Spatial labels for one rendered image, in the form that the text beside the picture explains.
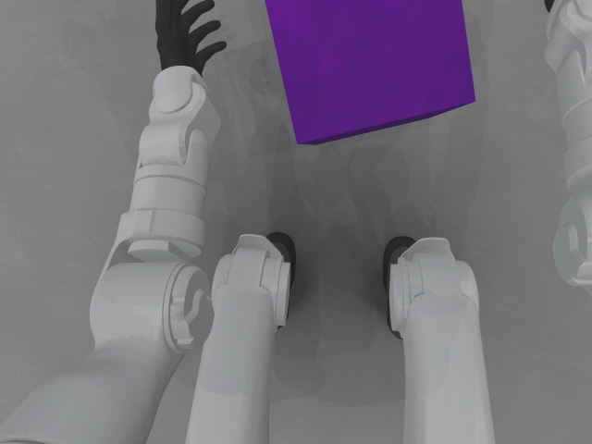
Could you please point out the robot right upper arm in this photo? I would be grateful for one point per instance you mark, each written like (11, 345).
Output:
(572, 244)

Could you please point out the right robot forearm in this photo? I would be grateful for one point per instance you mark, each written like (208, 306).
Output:
(569, 53)

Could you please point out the left robot shin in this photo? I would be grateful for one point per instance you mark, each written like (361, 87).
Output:
(249, 241)

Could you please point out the robot left hand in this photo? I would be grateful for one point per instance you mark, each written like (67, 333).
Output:
(176, 46)

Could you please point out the robot left foot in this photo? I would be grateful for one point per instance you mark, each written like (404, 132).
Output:
(285, 245)

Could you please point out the left robot forearm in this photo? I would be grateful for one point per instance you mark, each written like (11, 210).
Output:
(165, 218)

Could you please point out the carton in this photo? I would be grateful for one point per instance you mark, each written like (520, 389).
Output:
(354, 66)

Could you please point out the robot left upper arm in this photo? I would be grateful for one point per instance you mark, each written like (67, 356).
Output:
(145, 317)

